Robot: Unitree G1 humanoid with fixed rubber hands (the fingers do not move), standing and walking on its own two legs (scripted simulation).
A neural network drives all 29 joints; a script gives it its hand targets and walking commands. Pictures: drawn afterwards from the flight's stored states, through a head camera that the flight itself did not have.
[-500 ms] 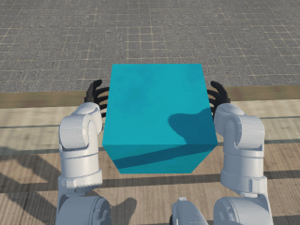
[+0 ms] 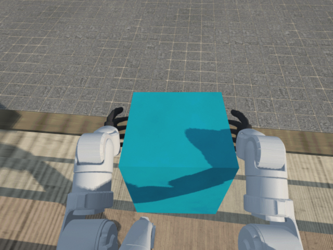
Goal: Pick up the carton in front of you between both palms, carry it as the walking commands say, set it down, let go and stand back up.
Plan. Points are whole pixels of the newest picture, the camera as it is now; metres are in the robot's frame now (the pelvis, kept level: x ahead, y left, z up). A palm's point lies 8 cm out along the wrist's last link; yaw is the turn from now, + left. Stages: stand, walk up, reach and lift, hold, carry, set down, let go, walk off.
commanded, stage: carry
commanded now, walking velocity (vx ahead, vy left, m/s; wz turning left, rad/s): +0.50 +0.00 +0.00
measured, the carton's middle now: (176, 156) +0.35 +0.03 +0.00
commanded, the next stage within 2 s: none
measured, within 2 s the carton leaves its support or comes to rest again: neither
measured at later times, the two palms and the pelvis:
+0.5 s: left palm (164, 66) +0.72 +0.09 -0.03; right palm (249, 75) +0.68 -0.20 -0.02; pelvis +0.35 -0.01 -0.11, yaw -1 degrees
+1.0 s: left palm (168, 41) +1.07 +0.11 -0.15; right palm (226, 43) +1.07 -0.19 -0.16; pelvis +0.72 -0.06 -0.26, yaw -2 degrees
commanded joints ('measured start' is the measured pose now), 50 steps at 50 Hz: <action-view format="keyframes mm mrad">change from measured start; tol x32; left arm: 1 -678 -1216 -700 -190 -477 -22 -284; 50 -586 -1109 -729 -147 -494 -52 -269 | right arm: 1 -646 1076 693 -110 364 -96 166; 50 -577 902 675 -124 333 -100 160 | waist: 1 45 -67 -601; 50 -106 -113 -539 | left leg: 1 -183 -51 79 -146 229 10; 7 511 -138 196 -500 662 41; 11 1086 199 -289 -424 995 242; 12 1134 343 -531 -496 481 384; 30 423 19 -19 118 382 82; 32 -2 -116 38 592 -496 -15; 43 -99 -30 35 -121 221 8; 50 595 -97 169 -529 557 58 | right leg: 1 648 -197 314 -5 951 59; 9 -29 -125 29 610 868 145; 10 -221 -17 -2 898 67 150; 12 -517 -35 224 898 -101 171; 28 31 -49 21 -342 858 132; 33 815 -425 476 -75 1170 -74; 36 568 -411 671 -160 586 -148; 50 142 -162 134 314 722 60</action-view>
